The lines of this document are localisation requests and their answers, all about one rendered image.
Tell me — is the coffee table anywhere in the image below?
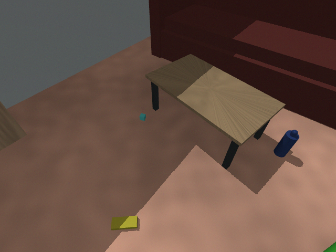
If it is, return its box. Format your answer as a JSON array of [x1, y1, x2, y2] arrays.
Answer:
[[145, 54, 286, 169]]

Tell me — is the sofa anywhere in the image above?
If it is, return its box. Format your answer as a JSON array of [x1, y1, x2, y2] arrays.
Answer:
[[149, 0, 336, 129]]

